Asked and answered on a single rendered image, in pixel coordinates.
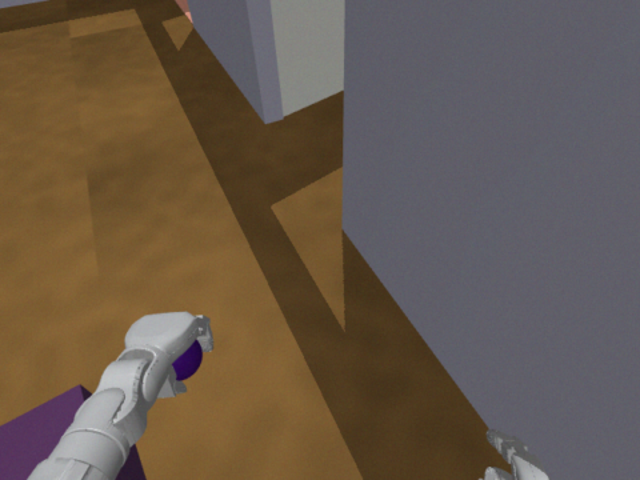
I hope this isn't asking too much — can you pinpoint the left robot arm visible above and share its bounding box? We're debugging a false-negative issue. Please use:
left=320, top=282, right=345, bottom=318
left=27, top=344, right=170, bottom=480

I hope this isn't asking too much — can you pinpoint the right robot hand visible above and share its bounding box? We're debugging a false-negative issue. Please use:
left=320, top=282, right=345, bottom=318
left=478, top=429, right=550, bottom=480

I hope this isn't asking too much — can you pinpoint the left robot hand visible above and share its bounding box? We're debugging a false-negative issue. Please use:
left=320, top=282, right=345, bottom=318
left=124, top=312, right=214, bottom=398

